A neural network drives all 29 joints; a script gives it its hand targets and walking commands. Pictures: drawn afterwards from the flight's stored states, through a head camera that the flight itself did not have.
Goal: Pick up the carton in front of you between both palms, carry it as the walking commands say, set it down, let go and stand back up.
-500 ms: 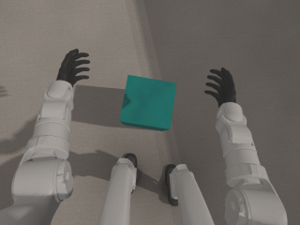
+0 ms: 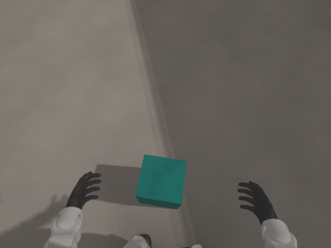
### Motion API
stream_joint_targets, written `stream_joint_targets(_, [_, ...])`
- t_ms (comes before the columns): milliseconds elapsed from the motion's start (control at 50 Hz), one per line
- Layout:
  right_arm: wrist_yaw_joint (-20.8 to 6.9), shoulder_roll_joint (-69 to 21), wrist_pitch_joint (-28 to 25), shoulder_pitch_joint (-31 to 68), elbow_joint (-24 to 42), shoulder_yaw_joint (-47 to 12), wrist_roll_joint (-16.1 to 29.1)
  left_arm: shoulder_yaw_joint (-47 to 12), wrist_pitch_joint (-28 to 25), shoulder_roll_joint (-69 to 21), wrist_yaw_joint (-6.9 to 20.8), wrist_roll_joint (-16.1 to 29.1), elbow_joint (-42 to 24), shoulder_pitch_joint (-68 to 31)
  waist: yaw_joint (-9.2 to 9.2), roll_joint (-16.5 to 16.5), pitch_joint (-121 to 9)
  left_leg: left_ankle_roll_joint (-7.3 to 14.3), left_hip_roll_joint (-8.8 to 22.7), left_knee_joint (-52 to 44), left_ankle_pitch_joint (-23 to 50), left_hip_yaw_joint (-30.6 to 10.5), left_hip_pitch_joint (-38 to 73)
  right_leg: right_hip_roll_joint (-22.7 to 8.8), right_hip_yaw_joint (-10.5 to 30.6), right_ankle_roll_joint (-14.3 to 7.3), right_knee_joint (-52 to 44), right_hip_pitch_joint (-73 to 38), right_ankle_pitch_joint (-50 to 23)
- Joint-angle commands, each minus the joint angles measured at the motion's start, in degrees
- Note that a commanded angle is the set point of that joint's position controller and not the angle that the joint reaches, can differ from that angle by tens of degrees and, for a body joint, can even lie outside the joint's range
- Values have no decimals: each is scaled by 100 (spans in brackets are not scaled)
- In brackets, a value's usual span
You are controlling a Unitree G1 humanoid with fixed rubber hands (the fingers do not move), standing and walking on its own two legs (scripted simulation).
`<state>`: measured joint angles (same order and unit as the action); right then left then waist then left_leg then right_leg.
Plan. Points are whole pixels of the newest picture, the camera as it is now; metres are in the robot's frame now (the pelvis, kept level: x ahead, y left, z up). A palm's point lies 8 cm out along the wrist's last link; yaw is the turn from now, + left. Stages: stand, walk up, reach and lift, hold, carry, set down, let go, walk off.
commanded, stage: let go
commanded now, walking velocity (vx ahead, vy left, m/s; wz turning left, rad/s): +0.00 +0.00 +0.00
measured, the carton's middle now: (161, 183) +0.40 +0.02 -0.63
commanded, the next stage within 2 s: stand in 0.62 s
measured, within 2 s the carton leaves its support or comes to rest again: neither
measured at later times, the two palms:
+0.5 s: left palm (71, 236) +0.17 +0.21 -0.05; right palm (288, 233) +0.17 -0.25 -0.04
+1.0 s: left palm out of the picture +0.14 +0.29 -0.07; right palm (304, 243) +0.15 -0.29 -0.07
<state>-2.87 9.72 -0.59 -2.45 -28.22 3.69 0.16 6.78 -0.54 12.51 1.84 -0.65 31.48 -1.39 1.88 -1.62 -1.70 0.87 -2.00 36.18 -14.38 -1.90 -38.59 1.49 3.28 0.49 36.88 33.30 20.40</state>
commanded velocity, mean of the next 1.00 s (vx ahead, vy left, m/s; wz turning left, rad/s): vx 0.00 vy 0.00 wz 0.00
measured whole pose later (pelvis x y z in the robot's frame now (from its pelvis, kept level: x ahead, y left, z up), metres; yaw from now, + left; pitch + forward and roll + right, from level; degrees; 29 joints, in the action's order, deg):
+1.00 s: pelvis +0.02 +0.00 +0.02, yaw -1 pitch +0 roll +0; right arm 1.4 18.7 0.0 -8.9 -44.6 2.3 -2.2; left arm 2.7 1.1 20.0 -1.1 -2.1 39.6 13.6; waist -0.2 -1.0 0.5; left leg 0.6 -1.4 29.5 -16.0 -1.4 -13.0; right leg 1.6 4.1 -0.2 27.5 6.8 20.1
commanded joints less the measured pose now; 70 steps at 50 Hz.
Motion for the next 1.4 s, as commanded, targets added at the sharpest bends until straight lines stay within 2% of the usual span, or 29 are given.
stream_joint_targets(0, [-13, 618, -153, -535, 678, 77, 20, 35, -179, 484, -20, 39, -663, 512, -55, 198, -1865, -64, 44, -460, 2610, -130, 3217, 93, -201, 149, -790, -734, -2392])
stream_joint_targets(120, [-93, 708, 3, -903, 898, -41, 98, -171, -9, 462, 37, 80, -995, 1199, -166, 162, -773, -160, -21, -1136, 1939, 20, 3659, 47, -115, 100, -1478, -1544, -2117])
stream_joint_targets(260, [-111, 690, 402, -807, 926, -40, 13, -228, 438, 557, 221, 46, -1216, 1228, -191, -113, 329, -186, -105, -1261, 1079, 204, 4242, -136, -71, 8, -1977, -1311, -999])
stream_joint_targets(360, [-76, 679, 616, -796, 884, 14, -96, -212, 670, 608, 277, 5, -1285, 1175, -155, -236, 548, -187, -154, -1152, 1131, 234, 4603, -206, -50, -34, -2025, -1177, -981])
stream_joint_targets(520, [-97, 702, 713, -773, 909, 30, -101, -213, 761, 563, 243, -56, -1357, 1251, -184, 21, 423, -181, -136, -1133, 1504, 181, 4563, -102, -98, -27, -1819, -1689, -1515])
stream_joint_targets(540, [66, 811, 996, -478, 1244, -31, -186, -192, 566, 584, 155, 50, -1040, 1606, -271, -162, 66, -141, -162, -961, 1781, 153, 4607, 51, -168, 70, -1616, -1880, -1636])
stream_joint_targets(560, [133, 771, 1070, -654, 1130, -58, -169, -217, 519, 579, 108, 30, -1132, 1551, -271, -27, 109, -142, -162, -970, 1822, 147, 4526, 52, -174, 77, -1556, -1888, -1700])
stream_joint_targets(600, [194, 737, 1126, -632, 1149, -118, -154, -271, 489, 577, 68, 65, -1169, 1430, -237, 46, 182, -117, -146, -1012, 1765, 132, 4394, 82, -162, 100, -1521, -1834, -1690])
stream_joint_targets(620, [396, 1389, 704, -633, 153, 100, -232, -104, 405, 1278, -169, -158, -500, 1382, -254, 200, 228, -224, 408, -825, 1145, -44, 3152, -301, 63, 119, -1464, -1814, -1398])
stream_joint_targets(660, [447, 1359, 393, -690, -83, 91, -257, -113, 313, 1317, -265, -222, -427, 1388, -166, 95, 239, -186, 371, -871, 473, -105, 3002, -368, 238, 61, -1502, -1802, -897])
stream_joint_targets(700, [436, 1359, 229, -586, -317, 91, -271, -156, 235, 1184, -275, -202, -301, 1339, -172, 215, 245, -122, 427, -930, 235, -221, 2971, -363, 280, 8, -1487, -1678, -573])
stream_joint_targets(800, [410, 1492, 59, -435, -763, 71, -255, -190, 128, 1267, -252, -159, 28, 1336, -203, 215, -47, -48, 563, -892, 1188, -356, 3046, -398, 300, -12, -1295, -2000, -1390])
stream_joint_targets(900, [443, 1666, -16, -435, -1148, 64, -244, -220, 91, 1412, -305, -147, 329, 1391, -194, 197, -132, -8, 635, -925, 1643, -454, 3184, -436, 330, -24, -1273, -2159, -1687])
stream_joint_targets(1140, [465, 1856, -70, -347, -1725, 10, -212, -277, 46, 1588, -344, -113, 840, 1337, -197, 192, -99, 23, 675, -1047, 1945, -506, 3295, -516, 380, -60, -1368, -2329, -1907])
stream_joint_targets(1380, [461, 1945, -87, -270, -2125, -72, -176, -346, 14, 1668, -339, -89, 1279, 1169, -190, 163, 33, 42, 711, -1285, 1680, -531, 3321, -595, 453, -94, -1628, -2414, -1731])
